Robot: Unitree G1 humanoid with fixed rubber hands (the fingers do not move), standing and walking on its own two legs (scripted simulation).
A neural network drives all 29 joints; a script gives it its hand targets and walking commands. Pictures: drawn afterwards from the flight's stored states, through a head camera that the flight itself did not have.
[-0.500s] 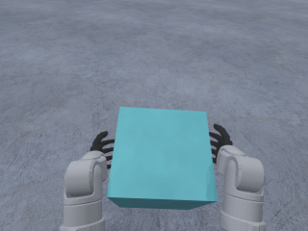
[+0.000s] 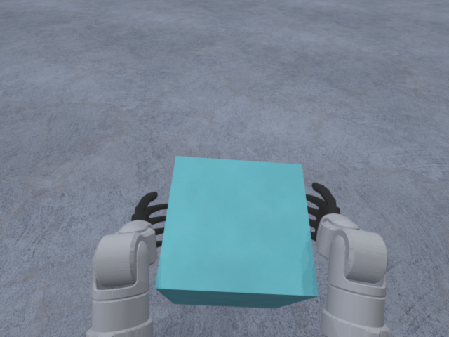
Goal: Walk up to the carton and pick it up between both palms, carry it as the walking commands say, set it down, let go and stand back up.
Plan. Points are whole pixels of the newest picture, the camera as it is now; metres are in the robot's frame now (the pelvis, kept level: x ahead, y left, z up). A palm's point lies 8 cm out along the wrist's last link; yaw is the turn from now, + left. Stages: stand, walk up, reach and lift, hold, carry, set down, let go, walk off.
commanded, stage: carry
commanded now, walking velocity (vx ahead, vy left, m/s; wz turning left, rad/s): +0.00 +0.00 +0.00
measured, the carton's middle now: (231, 241) +0.29 +0.00 +0.04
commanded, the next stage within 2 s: none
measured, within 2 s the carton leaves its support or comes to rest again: neither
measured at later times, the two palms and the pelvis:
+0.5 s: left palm (142, 222) +0.28 +0.15 +0.11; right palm (324, 215) +0.29 -0.15 +0.12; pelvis +0.01 +0.00 +0.00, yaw +0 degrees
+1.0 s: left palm (131, 255) +0.22 +0.15 +0.11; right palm (334, 246) +0.23 -0.15 +0.13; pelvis -0.04 +0.00 +0.00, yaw +0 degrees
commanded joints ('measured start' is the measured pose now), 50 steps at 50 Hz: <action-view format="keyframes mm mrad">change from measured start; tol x2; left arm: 1 -602 -896 -642 -360 -427 -91 -133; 6 -586 -894 -651 -409 -431 -106 -128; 14 -519 -872 -656 -387 -416 -98 -124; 32 -519 -860 -642 -299 -387 -80 -139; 50 -552 -851 -631 -278 -386 -59 -143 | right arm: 1 -451 974 765 -158 422 -28 116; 4 -459 979 778 -196 432 -42 114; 10 -379 948 768 -185 419 -40 113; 14 -361 929 761 -183 407 -37 115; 33 -373 902 735 -120 372 -21 131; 50 -397 891 726 -112 369 -6 126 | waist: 1 4 14 -393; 3 -1 -20 -442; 7 -2 42 -467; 10 -3 50 -468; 25 -3 19 -382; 38 -3 14 -239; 50 -4 15 -198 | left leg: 1 197 78 -30 -136 256 39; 2 183 67 -12 -96 295 23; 4 207 83 -20 -84 411 17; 7 278 127 -56 -79 683 19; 8 291 136 -62 -74 746 17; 10 292 139 -63 -71 791 13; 19 233 129 -68 -101 611 12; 37 63 104 -107 -243 1 25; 42 37 96 -112 -260 -72 24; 50 19 91 -113 -264 -91 19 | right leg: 1 260 -91 76 -156 206 -25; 3 311 -120 88 -104 432 -29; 4 303 -121 75 -76 477 -19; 8 238 -92 45 -27 482 17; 14 259 -95 58 -41 503 5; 23 242 -100 78 -85 361 -11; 37 139 -68 101 -162 23 -38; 42 109 -64 111 -173 -34 -43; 50 94 -60 116 -178 -46 -42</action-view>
